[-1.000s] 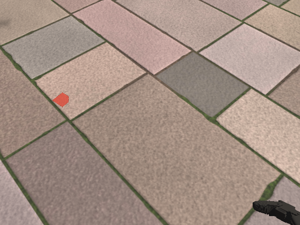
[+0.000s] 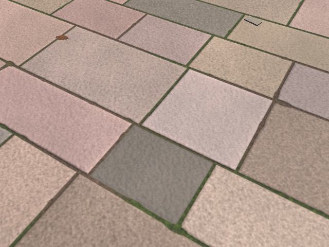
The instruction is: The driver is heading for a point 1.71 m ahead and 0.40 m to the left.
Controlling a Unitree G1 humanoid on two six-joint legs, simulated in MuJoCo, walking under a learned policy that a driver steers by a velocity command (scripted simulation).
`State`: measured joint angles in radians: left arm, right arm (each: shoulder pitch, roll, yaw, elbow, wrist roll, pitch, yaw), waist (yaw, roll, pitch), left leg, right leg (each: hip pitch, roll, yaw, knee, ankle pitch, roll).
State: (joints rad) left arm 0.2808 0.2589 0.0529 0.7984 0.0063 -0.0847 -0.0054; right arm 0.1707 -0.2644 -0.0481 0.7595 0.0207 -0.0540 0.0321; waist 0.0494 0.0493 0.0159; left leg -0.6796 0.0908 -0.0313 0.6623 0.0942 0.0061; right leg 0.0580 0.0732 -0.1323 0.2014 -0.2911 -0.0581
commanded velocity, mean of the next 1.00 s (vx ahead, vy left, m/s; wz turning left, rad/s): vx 0.50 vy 0.00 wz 0.40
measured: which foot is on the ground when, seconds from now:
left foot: up 0.00-0.10, down 0.12-0.60, up 0.62-1.00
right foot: down 0.00-0.14, up 0.16-0.58, down 0.60-1.00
